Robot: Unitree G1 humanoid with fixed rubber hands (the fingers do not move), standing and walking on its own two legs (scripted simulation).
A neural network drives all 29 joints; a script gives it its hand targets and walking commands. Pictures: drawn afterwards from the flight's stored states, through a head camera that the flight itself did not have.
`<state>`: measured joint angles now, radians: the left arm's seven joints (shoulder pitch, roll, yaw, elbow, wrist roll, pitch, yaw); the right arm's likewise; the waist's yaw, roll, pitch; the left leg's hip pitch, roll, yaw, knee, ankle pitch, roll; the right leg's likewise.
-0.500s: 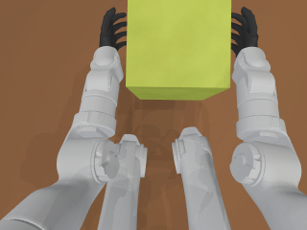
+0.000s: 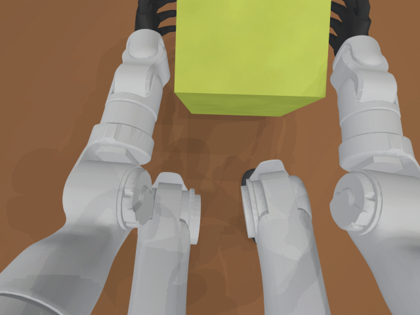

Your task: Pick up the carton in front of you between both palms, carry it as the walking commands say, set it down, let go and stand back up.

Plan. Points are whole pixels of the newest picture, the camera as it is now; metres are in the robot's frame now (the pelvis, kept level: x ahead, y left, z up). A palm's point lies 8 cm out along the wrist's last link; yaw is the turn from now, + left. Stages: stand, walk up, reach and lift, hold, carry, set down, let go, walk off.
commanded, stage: set down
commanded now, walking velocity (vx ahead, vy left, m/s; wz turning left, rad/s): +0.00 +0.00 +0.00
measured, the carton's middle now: (242, 53) +0.51 -0.09 -0.24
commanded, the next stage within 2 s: none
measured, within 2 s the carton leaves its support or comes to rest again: rests again in 0.96 s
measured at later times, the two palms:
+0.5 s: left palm (149, 34) +0.53 +0.06 -0.16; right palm (345, 47) +0.48 -0.24 -0.16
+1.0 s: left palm (143, 46) +0.53 +0.08 -0.20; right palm (339, 58) +0.48 -0.25 -0.20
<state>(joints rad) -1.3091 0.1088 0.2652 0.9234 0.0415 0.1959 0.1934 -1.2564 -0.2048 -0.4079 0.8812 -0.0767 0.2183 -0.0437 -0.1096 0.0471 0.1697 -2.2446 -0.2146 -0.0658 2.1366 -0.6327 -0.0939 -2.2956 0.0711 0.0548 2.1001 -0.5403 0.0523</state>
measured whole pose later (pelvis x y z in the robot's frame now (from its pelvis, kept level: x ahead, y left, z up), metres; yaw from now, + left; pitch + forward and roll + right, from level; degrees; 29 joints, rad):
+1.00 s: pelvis -0.01 +0.00 -0.01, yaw -1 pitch +37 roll +0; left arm -1.42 0.22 0.21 1.13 0.05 0.08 0.08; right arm -1.37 -0.32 -0.42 1.18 -0.06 0.05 0.03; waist -0.10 0.02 0.35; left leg -2.21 -0.15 -0.03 2.20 -0.64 -0.06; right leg -2.26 0.03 0.03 2.16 -0.54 0.03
